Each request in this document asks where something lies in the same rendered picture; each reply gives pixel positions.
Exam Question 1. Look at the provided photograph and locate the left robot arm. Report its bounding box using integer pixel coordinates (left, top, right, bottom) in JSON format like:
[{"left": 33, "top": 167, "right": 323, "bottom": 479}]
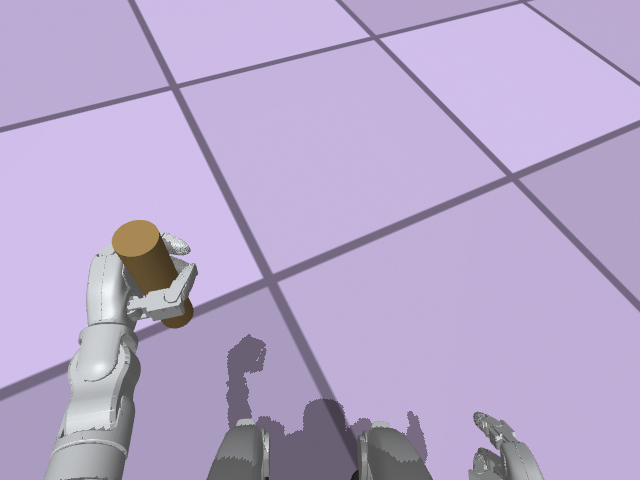
[{"left": 44, "top": 322, "right": 141, "bottom": 480}]

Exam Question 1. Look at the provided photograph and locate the right robot hand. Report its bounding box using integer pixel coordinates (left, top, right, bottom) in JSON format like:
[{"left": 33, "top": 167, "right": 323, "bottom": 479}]
[{"left": 468, "top": 412, "right": 544, "bottom": 480}]

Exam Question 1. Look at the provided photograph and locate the can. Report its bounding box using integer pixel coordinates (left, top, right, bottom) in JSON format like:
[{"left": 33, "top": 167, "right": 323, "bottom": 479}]
[{"left": 112, "top": 220, "right": 194, "bottom": 328}]

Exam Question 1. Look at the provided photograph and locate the left robot hand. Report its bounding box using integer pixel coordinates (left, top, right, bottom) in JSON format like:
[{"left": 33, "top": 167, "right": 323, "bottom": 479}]
[{"left": 86, "top": 230, "right": 198, "bottom": 331}]

